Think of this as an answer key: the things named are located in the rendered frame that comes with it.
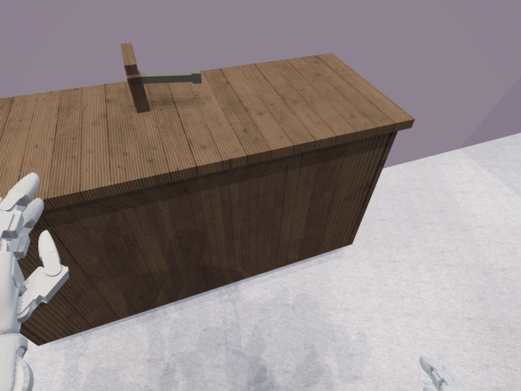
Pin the counter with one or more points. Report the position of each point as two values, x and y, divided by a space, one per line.
157 192

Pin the left robot forearm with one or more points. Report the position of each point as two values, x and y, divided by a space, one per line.
15 373

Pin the tap lever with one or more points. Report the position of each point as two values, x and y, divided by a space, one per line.
167 77

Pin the left robot hand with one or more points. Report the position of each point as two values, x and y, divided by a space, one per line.
17 219

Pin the right robot hand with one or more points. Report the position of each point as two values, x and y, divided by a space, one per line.
441 376

